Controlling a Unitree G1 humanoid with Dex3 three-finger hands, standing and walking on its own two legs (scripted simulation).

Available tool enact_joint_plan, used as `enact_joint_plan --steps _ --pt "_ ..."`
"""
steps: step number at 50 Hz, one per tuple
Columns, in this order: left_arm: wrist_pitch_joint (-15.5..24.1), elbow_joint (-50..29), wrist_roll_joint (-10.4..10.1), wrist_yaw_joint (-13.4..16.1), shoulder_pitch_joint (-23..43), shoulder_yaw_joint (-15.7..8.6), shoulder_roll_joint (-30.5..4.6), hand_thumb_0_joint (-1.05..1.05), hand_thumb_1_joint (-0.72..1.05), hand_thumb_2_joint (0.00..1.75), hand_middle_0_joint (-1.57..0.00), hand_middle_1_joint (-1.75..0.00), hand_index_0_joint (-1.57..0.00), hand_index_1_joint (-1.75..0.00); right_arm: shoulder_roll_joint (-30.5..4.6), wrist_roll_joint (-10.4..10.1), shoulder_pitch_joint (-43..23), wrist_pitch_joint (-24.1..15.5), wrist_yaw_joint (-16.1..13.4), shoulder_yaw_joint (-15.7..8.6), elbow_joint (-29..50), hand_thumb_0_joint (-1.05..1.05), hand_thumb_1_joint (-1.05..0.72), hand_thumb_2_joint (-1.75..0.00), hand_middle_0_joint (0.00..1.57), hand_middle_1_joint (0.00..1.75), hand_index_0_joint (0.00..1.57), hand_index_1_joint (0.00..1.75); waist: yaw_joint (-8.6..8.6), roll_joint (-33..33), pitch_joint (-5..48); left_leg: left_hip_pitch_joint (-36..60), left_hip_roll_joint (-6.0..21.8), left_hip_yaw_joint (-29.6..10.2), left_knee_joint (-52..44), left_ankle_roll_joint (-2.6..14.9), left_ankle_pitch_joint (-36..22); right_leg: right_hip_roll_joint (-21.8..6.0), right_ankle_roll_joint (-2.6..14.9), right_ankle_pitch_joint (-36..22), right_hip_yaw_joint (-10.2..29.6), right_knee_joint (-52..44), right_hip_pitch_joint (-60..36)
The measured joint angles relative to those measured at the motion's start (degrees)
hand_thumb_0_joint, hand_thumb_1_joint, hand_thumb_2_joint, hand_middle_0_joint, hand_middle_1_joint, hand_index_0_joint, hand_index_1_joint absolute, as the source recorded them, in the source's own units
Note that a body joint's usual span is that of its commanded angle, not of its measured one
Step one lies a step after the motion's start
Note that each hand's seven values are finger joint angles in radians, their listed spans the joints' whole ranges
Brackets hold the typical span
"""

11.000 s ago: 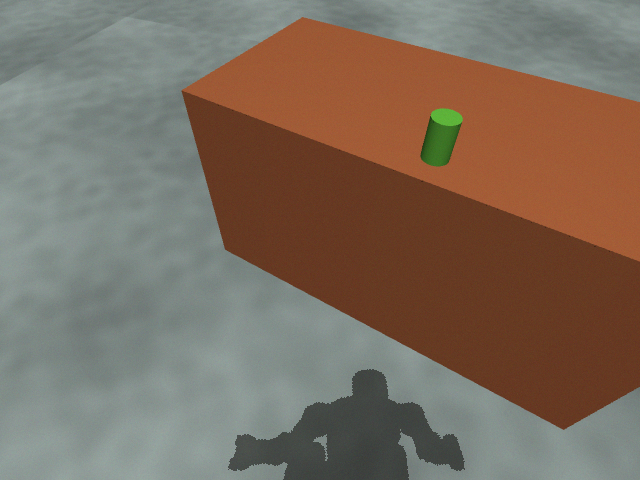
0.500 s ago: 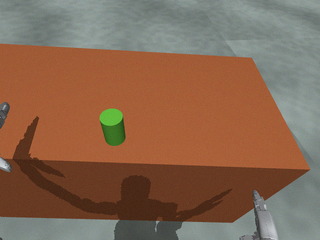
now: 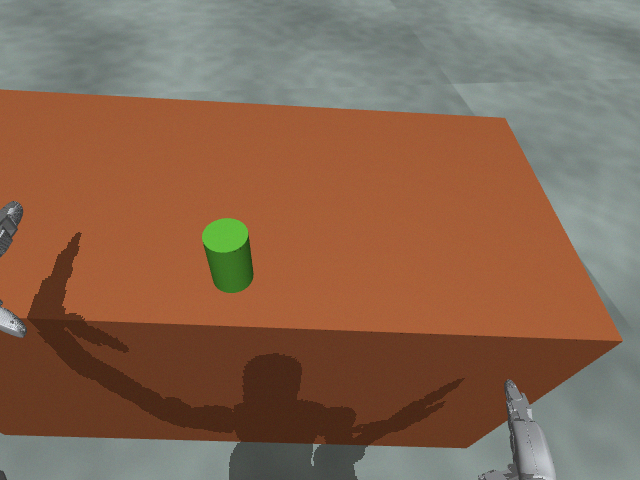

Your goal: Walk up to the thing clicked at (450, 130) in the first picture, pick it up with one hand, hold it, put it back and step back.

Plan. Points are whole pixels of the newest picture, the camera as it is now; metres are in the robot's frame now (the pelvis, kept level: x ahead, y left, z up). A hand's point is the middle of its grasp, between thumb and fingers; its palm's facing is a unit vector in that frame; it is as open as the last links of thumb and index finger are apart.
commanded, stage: approach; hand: left
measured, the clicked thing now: (229, 256) +0.43 +0.14 -0.01
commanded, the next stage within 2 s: close in in 0.26 s
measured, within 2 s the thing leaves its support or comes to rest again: neither
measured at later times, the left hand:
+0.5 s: hand (170, 280) +0.38 +0.21 +0.00, palm faces -0.03 -1.00 +0.09, open 17.4 cm
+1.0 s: hand (212, 278) +0.39 +0.15 +0.00, palm faces +0.00 -1.00 +0.05, open 17.5 cm
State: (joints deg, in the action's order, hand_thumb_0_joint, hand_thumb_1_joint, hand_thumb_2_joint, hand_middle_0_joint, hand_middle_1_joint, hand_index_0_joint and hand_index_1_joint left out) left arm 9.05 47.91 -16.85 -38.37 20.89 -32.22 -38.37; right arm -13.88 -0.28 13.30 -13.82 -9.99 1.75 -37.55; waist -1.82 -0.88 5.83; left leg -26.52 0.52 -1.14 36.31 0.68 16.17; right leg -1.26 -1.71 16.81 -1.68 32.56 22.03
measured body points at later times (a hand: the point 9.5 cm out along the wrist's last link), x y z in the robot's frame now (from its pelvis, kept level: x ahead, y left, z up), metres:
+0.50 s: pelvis -0.02 +0.00 -0.04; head +0.06 +0.03 +0.41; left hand +0.38 +0.27 +0.00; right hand +0.14 -0.27 -0.07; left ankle +0.02 +0.11 -0.73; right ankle -0.01 -0.14 -0.73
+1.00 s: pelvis +0.00 -0.01 -0.05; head +0.06 +0.01 +0.40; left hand +0.38 +0.21 +0.00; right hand +0.15 -0.27 -0.08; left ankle +0.02 +0.11 -0.73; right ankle -0.01 -0.14 -0.73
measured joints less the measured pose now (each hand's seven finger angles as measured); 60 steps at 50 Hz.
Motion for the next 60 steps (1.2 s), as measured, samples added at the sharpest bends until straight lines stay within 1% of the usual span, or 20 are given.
enact_joint_plan --steps 3,7,10,13,20,24,27,30,33,38,44,53,56,60 --pt "-0.24 -0.28 -0.05 0.72 -0.29 0.95 0.65 -0.01 -0.58 0.08 -0.05 -0.06 -0.04 -0.08 0.12 0.0 0.31 0.07 0.18 0.05 0.13 -0.01 0.54 -0.05 0.06 0.05 0.06 0.05 0.0 0.06 0.22 0.17 -0.02 0.09 -0.06 0.06 0.04 -0.02 -0.06 -0.02 0.09 -0.11 -0.17" --pt "0.25 -0.23 -0.27 2.04 -0.16 3.21 2.6 -0.01 -0.56 0.08 -0.05 -0.06 -0.04 -0.08 0.25 0.08 0.26 0.19 0.66 -0.25 0.33 -0.01 0.55 -0.05 0.06 0.05 0.06 0.05 0.09 0.17 0.12 -0.25 -0.15 0.22 0.36 0.15 0.16 -0.17 -0.14 0.19 0.22 0.54 0.39" --pt "1.57 0.65 -0.44 3.17 0.42 4.93 4.83 -0.01 -0.55 0.08 -0.05 -0.06 -0.04 -0.08 0.23 0.28 0.2 0.28 1.2 -0.39 1.38 -0.01 0.56 -0.04 0.06 0.05 0.06 0.05 -0.13 0.1 -0.17 -1.23 -0.21 0.27 1.23 0.17 0.37 -0.24 -0.18 0.55 0.29 1.68 1.5" --pt "3.65 1.85 0.02 4.86 0.99 6.4 7.12 -0.01 -0.54 0.09 -0.05 -0.06 -0.04 -0.08 0.3 0.62 0.14 0.32 2.07 -0.66 3.08 -0.01 0.56 -0.04 0.06 0.05 0.06 0.05 -0.75 -0.29 -0.47 -3.1 -0.12 0.37 2.82 0.15 0.85 -0.17 -0.15 1.16 0.44 3.58 3.55" --pt "9.91 2.52 1.31 10.09 2.63 8.16 12.38 -0.01 -0.53 0.1 -0.04 -0.06 -0.03 -0.07 0.21 1.38 1.46 1.12 5.2 -1.68 10.02 -0.01 0.56 -0.04 0.06 0.05 0.06 0.05 -3.01 -1.4 -1.14 -10.84 0.8 0.28 10.04 -0.29 3.39 0.71 0.2 3.54 0.58 10.73 11.4" --pt "12.48 1.61 2.76 13.97 3.81 8.95 14.6 -0.01 -0.53 0.1 -0.03 -0.06 -0.03 -0.06 -0.04 2.02 3.06 2.06 6.88 -2.68 15.05 -0.01 0.56 -0.04 0.06 0.05 0.06 0.05 -4.37 -1.61 -1.3 -15.57 1.4 0.14 14.86 -0.53 5.29 1.3 0.4 5.27 0.58 15.38 16.13" --pt "13.67 0.09 3.5 17.41 4.26 9.6 16.43 -0.01 -0.53 0.09 -0.03 -0.06 -0.04 -0.06 -0.27 2.32 4.89 2.99 7.8 -3.8 18.47 -0.01 0.56 -0.04 0.06 0.05 0.06 0.05 -4.81 -1.42 -1.16 -17.92 1.68 0.16 17.46 -0.65 6.5 1.56 0.49 6.41 0.68 17.97 18.55" --pt "14.34 -1.66 4.25 20.6 4.21 10.68 18.18 -0.02 -0.54 0.08 -0.03 -0.06 -0.04 -0.05 -0.29 2.48 6.37 4.09 8.37 -4.54 20.12 -0.01 0.56 -0.04 0.06 0.05 0.06 0.05 -4.66 -0.93 -0.54 -19.35 1.88 0.3 19.1 -0.7 7.46 1.73 0.54 7.31 0.87 19.67 20.1" --pt "14.51 -3.07 4.85 22.85 3.64 11.97 19.38 -0.02 -0.54 0.07 -0.03 -0.05 -0.04 -0.04 0.13 2.47 7.25 5.6 8.67 -4.72 21.18 -0.01 0.55 -0.05 0.06 0.05 0.06 0.05 -4.3 -0.2 0.23 -19.93 1.98 0.47 20.1 -0.71 8.22 1.82 0.53 8.06 1.06 20.77 20.82" --pt "13.6 -5.21 5.23 24.75 2.09 13.94 20.89 -0.01 -0.53 0.06 -0.04 -0.04 -0.05 -0.03 1.18 2.02 7.6 8.21 9.15 -4.44 22.62 -0.01 0.54 -0.05 0.06 0.05 0.06 0.05 -3.39 0.95 1.29 -20.03 1.96 0.7 20.92 -0.62 9.08 1.78 0.45 8.99 1.3 21.88 21.13" --pt "12.45 -7.12 5.08 26.34 0.68 15.99 22.84 -0.01 -0.52 0.05 -0.04 -0.02 -0.05 -0.02 1.24 1.21 8.16 9.59 9.42 -5.02 24.86 -0.01 0.53 -0.05 0.06 0.05 0.06 0.05 -2.3 1.08 1.71 -19.57 1.58 0.87 21.01 -0.6 9.42 1.38 0.43 9.7 1.45 22.58 20.91" --pt "11.95 -10.08 6.12 29.34 0.16 19.03 24.9 -0.01 -0.53 0.03 -0.04 -0.01 -0.05 -0.01 0.87 0.99 9.41 10.79 9.66 -5.59 27.29 -0.01 0.52 -0.05 0.06 0.05 0.06 0.05 -2.17 0.12 1.02 -19.21 1.34 0.81 20.92 -0.73 9.46 1.16 0.55 10.0 1.38 22.85 20.65" --pt "12.03 -11.18 6.75 30.7 -0.09 19.79 25.38 -0.01 -0.54 0.02 -0.05 -0.01 -0.05 0.0 0.97 1.15 9.49 11.72 9.9 -6.05 27.63 -0.01 0.52 -0.06 0.06 0.05 0.06 0.05 -2.28 0.2 0.98 -19.25 1.38 0.9 21.01 -0.73 9.55 1.19 0.55 10.06 1.48 22.95 20.74" --pt "12.18 -12.42 6.98 32.37 -0.96 20.51 26.43 -0.01 -0.55 0.01 -0.07 -0.01 -0.05 0.0 1.08 1.23 9.59 13.04 10.14 -6.6 28.28 -0.01 0.51 -0.06 0.06 0.05 0.06 0.05 -2.33 0.48 1.12 -19.18 1.43 1.14 21.1 -0.67 9.72 1.23 0.48 10.18 1.72 23.1 20.79"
